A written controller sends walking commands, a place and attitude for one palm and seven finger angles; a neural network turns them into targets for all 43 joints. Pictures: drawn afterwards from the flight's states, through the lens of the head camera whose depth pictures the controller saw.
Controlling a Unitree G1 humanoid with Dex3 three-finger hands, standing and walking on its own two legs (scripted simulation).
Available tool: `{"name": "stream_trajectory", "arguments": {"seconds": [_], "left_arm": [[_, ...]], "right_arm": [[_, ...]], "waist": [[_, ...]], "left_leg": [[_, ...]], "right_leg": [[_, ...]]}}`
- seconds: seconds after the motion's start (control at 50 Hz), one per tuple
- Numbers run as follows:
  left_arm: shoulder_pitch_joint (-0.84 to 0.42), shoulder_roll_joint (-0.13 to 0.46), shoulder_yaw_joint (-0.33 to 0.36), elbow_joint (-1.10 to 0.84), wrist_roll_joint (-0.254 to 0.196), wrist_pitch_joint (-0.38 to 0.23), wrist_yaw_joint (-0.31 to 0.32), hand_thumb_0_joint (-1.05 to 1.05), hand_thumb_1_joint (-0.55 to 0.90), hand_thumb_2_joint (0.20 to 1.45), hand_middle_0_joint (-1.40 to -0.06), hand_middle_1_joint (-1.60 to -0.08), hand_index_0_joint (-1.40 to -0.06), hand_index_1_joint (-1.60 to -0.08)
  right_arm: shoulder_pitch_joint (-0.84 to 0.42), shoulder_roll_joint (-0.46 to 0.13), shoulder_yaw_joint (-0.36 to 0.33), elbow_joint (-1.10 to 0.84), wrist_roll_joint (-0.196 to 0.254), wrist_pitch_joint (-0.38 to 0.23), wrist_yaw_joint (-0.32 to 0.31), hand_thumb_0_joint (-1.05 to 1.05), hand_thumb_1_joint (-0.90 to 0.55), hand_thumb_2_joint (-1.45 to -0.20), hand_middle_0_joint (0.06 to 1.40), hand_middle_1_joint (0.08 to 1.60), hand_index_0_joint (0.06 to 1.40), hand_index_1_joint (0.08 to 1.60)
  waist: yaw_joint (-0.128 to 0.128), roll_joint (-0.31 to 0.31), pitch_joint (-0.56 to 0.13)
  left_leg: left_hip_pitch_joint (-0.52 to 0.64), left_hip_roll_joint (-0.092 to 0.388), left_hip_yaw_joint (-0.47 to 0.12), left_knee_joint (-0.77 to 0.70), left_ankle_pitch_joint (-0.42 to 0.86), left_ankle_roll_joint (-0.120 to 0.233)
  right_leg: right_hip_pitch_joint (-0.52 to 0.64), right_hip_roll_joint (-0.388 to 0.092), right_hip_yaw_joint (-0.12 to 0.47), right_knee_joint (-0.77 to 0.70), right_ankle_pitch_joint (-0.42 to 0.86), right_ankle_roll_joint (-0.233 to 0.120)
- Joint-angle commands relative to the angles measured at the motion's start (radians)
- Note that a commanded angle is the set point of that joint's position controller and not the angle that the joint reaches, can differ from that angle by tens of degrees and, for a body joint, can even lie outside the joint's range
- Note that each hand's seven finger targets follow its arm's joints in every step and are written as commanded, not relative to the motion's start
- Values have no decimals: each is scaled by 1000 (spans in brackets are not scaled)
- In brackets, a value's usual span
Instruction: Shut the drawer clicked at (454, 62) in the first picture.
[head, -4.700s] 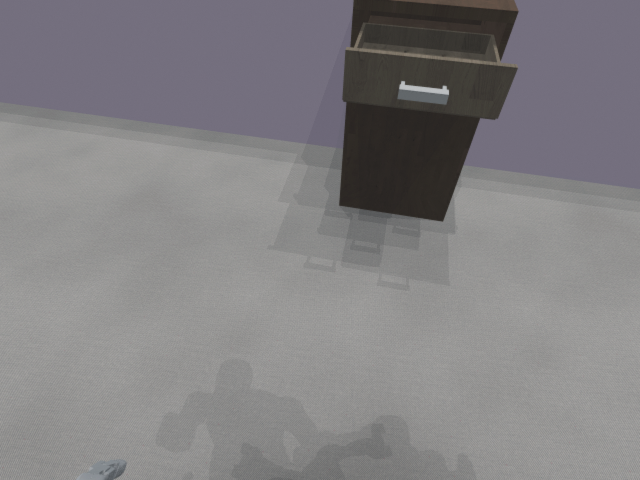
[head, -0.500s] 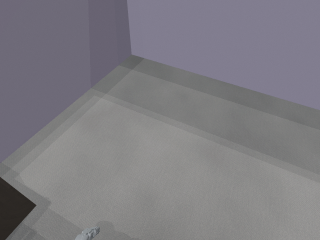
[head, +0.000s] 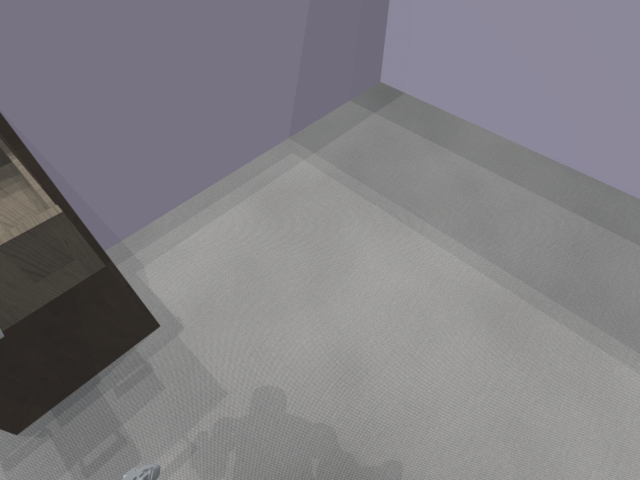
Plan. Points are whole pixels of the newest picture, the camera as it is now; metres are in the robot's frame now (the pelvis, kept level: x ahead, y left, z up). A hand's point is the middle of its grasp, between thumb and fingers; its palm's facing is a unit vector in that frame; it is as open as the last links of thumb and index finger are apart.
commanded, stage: turn to face it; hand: left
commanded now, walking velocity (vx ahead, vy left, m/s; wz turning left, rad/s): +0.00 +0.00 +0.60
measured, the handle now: out of the picture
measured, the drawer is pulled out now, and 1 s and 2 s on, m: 0.30 0.30 0.30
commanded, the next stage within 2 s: take the last steps up to it in 1.16 s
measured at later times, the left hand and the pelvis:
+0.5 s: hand out of the picture -0.09 +0.22 -0.18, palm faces +0.39 -0.88 -0.26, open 7.4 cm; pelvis -0.03 +0.01 -0.01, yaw +20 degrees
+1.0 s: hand out of the picture -0.04 +0.21 -0.13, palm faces +0.57 -0.77 -0.29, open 7.4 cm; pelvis -0.03 -0.03 +0.00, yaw +36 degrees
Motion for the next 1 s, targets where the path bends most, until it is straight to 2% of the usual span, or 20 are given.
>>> {"name": "stream_trajectory", "arguments": {"seconds": [0.0, 0.02, 0.04, 0.08, 0.12, 0.28, 0.34, 0.38, 0.4, 0.42, 0.44, 0.48, 0.54, 0.74, 0.84, 0.86, 0.88, 0.9, 0.92, 0.98], "left_arm": [[141, 257, 43, -76, 24, -37, 14, 0, 900, 900, -200, -300, -200, -300], [89, 232, 37, -98, 14, -39, 18, 0, 900, 900, -200, -300, -200, -300], [24, 204, 30, -107, 14, -42, 16, 0, 900, 900, -200, -300, -200, -300], [-48, 145, 8, -120, 16, -47, 11, 0, 900, 900, -200, -300, -200, -300], [2, 140, 4, -115, 17, -57, 11, 0, 900, 900, -200, -300, -200, -300], [157, 204, 19, -62, 26, -48, 7, 0, 900, 900, -200, -300, -200, -300], [156, 224, 28, -56, 25, -42, 4, 0, 900, 900, -200, -300, -200, -300], [148, 219, 31, -48, 18, -36, 0, 0, 900, 900, -200, -300, -200, -300], [140, 204, 31, -56, 10, -34, -3, 0, 900, 900, -200, -300, -200, -300], [131, 143, 25, -99, 3, -32, -13, 0, 900, 900, -200, -300, -200, -300], [63, 118, 5, -138, 11, -27, -10, 0, 900, 900, -200, -300, -200, -300], [-9, 125, 10, -121, 10, -16, 0, 0, 900, 900, -200, -300, -200, -300], [52, 127, 20, -74, 10, -12, -14, 0, 900, 900, -200, -300, -200, -300], [-17, 104, 9, -117, 4, -13, -3, 0, 900, 900, -200, -300, -200, -300], [77, 99, 6, -107, -3, -32, 5, 0, 900, 900, -200, -300, -200, -300], [106, 119, 11, -100, -2, -41, 10, 0, 900, 900, -200, -300, -200, -300], [133, 200, 25, -101, 14, -54, 18, 0, 900, 900, -200, -300, -200, -300], [128, 258, 30, -112, 20, -52, 15, 0, 900, 900, -200, -300, -200, -300], [101, 230, 30, -119, 10, -54, 17, 0, 900, 900, -200, -300, -200, -300], [-32, 137, 3, -135, 9, -51, 13, 0, 900, 900, -200, -300, -200, -300]], "right_arm": [[-55, -50, -29, -144, 11, -20, 7, 0, -900, -900, 200, 300, 200, 300], [-85, -119, -39, -143, -4, -14, 9, 0, -900, -900, 200, 300, 200, 300], [-85, -107, -42, -126, -4, -5, 15, 0, -900, -900, 200, 300, 200, 300], [-30, -94, -36, -90, -2, 1, 28, 0, -900, -900, 200, 300, 200, 300], [-38, -81, -26, -87, 1, -1, 31, 0, -900, -900, 200, 300, 200, 300], [-200, -57, 2, -132, 12, -8, 33, 0, -900, -900, 200, 300, 200, 300], [-170, -54, 8, -130, 16, -20, 29, 0, -900, -900, 200, 300, 200, 300], [-119, -76, 4, -123, 14, -28, 27, 0, -900, -900, 200, 300, 200, 300], [-45, -125, -10, -105, 10, -38, 25, 0, -900, -900, 200, 300, 200, 300], [21, -249, -43, -100, 3, -47, 18, 0, -900, -900, 200, 300, 200, 300], [94, -302, -52, -73, 15, -39, 15, 0, -900, -900, 200, 300, 200, 300], [69, -243, -38, -62, 14, -45, -8, 0, -900, -900, 200, 300, 200, 300], [-68, -174, -14, -103, 9, -50, -8, 0, -900, -900, 200, 300, 200, 300], [-15, -178, -29, -90, 2, -37, -5, 0, -900, -900, 200, 300, 200, 300], [-42, -165, -33, -100, 5, -30, -3, 0, -900, -900, 200, 300, 200, 300], [-38, -141, -29, -102, 12, -30, -1, 0, -900, -900, 200, 300, 200, 300], [-15, -78, -20, -110, 23, -32, 6, 0, -900, -900, 200, 300, 200, 300], [-14, -53, -16, -133, 15, -34, 4, 0, -900, -900, 200, 300, 200, 300], [-22, -101, -28, -117, 1, -19, 3, 0, -900, -900, 200, 300, 200, 300], [20, -80, -27, -55, 1, 1, 20, 0, -900, -900, 200, 300, 200, 300]], "waist": [[87, -358, -47], [78, -292, -25], [41, -267, 16], [-13, -183, 51], [8, -197, 26], [99, -252, -34], [93, -277, -82], [63, -246, -109], [16, -140, -161], [-21, 175, -201], [-53, 236, -184], [-44, 205, -152], [27, 114, -66], [6, 113, -64], [51, 107, -115], [68, 56, -116], [78, -164, -142], [75, -321, -106], [75, -334, -89], [-2, -167, 12]], "left_leg": [[-333, -38, 62, 366, -390, -56], [-273, 34, 12, 528, -381, -36], [-245, 50, 20, 624, -324, -36], [-228, 75, 64, 715, -215, -55], [-230, 81, 103, 691, -193, -78], [-120, 86, 191, 345, -297, -81], [-25, 66, 233, 181, -273, -62], [108, 62, 242, -10, -137, -46], [286, 106, 192, -127, 35, -20], [502, 375, -153, -133, 407, 103], [481, 499, -228, -123, 674, 210], [380, 411, -194, -119, 561, 191], [237, 283, -71, -167, 383, 132], [203, 258, -230, -176, 195, 175], [106, 206, -263, -72, 263, 139], [13, 170, -244, -18, 176, 99], [-156, 64, -121, 166, -66, 23], [-236, -42, 45, 390, -418, -38], [-193, 19, -13, 537, -416, -28], [-177, 57, 38, 714, -222, -45]], "right_leg": [[227, -463, 425, -450, -80, -186], [59, -474, 378, -449, -76, -208], [-20, -408, 318, -438, -47, -193], [-33, -312, 124, -368, 132, -163], [57, -293, 40, -319, 300, -163], [210, -359, -27, -234, 562, -189], [237, -361, -71, -165, 648, -168], [197, -341, -132, -65, 610, -111], [90, -321, -167, 88, 531, -63], [-228, -183, -200, 322, 15, 22], [-341, -138, -117, 466, -304, 36], [-358, -136, -3, 568, -193, 30], [-284, -120, -3, 561, -22, 36], [-186, -48, 12, 268, -55, 32], [71, 3, -7, -65, 74, 5], [197, -31, 19, -212, 152, -4], [348, -240, 229, -345, 168, -58], [270, -466, 402, -363, 281, -177], [135, -449, 363, -369, 239, -207], [22, -296, 141, -356, 195, -174]]}}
